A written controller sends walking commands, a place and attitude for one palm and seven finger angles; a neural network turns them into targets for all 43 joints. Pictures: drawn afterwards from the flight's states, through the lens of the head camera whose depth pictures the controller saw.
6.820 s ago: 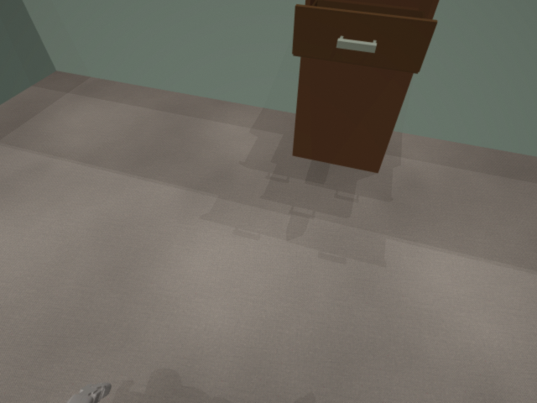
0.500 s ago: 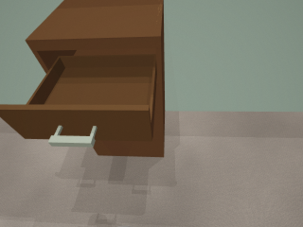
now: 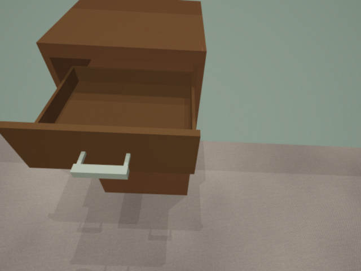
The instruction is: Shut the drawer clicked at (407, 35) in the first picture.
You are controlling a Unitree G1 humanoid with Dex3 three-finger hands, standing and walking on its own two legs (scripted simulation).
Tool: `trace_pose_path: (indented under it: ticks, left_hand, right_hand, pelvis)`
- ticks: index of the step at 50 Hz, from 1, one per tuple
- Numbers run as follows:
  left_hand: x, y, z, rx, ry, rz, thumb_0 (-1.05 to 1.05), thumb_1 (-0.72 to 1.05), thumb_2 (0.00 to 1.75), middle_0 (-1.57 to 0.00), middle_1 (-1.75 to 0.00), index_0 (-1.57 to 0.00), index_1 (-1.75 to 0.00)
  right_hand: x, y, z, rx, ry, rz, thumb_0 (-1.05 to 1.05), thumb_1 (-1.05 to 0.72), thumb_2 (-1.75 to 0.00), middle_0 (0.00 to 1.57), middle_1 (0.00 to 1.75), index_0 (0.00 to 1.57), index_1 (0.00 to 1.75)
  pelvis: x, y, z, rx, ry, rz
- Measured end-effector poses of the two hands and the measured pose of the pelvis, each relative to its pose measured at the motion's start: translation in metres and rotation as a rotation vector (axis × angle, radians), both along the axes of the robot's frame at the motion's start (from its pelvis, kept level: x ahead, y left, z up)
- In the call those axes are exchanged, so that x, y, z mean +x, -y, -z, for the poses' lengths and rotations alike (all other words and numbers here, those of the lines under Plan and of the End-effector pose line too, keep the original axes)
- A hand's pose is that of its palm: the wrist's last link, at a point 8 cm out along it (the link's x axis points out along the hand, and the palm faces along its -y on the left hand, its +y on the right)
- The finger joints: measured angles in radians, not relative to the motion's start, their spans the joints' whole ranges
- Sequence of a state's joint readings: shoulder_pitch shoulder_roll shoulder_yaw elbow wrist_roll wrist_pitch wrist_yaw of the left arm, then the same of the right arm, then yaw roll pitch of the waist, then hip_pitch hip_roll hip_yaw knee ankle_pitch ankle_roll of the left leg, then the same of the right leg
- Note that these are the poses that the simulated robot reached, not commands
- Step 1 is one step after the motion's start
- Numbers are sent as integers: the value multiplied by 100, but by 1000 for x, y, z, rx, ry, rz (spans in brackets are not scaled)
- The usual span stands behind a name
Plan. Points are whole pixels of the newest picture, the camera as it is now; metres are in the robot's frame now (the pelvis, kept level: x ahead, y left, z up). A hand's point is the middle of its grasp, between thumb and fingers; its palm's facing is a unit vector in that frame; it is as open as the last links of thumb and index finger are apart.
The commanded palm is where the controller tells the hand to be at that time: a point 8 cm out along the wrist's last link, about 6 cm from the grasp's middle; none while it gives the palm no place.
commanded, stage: come to a stop and stand still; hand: left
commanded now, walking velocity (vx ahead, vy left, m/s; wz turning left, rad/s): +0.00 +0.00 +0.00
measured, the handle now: (103, 164) +0.34 +0.22 +0.03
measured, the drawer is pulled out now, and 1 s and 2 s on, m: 0.30 0.30 0.30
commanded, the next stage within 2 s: look again from close up in 0.10 s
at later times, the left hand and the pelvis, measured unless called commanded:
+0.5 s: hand out of the picture -0.01 +0.18 -0.17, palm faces +0.01 -0.97 -0.26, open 7.4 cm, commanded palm none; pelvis -0.01 -0.01 -0.01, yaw +0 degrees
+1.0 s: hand out of the picture -0.02 +0.12 -0.18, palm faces +0.03 -0.98 -0.18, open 7.4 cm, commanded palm none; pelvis +0.00 -0.05 -0.01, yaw +0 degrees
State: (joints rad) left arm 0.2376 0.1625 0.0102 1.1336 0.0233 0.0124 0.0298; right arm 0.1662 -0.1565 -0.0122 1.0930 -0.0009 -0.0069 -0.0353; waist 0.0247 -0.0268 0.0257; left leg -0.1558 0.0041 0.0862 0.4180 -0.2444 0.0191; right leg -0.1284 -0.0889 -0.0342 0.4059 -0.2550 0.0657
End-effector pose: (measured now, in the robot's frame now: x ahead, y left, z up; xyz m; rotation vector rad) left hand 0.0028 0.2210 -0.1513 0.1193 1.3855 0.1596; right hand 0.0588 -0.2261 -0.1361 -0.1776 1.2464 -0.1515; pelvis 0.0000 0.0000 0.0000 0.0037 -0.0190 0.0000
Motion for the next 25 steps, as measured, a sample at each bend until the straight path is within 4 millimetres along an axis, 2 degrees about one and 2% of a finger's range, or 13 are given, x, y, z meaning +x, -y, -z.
trace_pose_path:
  ticks: [6, 12, 18, 25]
  left_hand:
    - [6, -10, -3, 17, 8, 10, 1, 91, 90, -20, -30, -20, -30]
    - [0, -11, -4, 38, -7, 32, 0, 91, 90, -20, -30, -20, -30]
    - [-9, -11, -8, 62, -3, 41, 0, 91, 90, -20, -30, -20, -30]
    - [-14, -3, -15, 86, 15, 41, 1, 91, 90, -20, -30, -20, -30]
  right_hand:
    - [-38, 2, 3, -7, -100, 26, -1, -92, -90, 20, 30, 20, 30]
    - [-71, -2, 8, 17, -173, 43, 0, -91, -90, 20, 30, 20, 30]
    - [-82, -7, 21, 57, -152, 25, 0, -91, -90, 20, 30, 20, 30]
    - [-78, -6, 31, 103, -119, 17, 1, -91, -90, 20, 30, 20, 30]
  pelvis:
    - [0, -3, -1, 3, 1, -2]
    - [-3, -2, 1, -4, -6, -3]
    - [-9, -1, 7, -3, 1, -9]
    - [-13, 9, 8, 11, 18, -1]
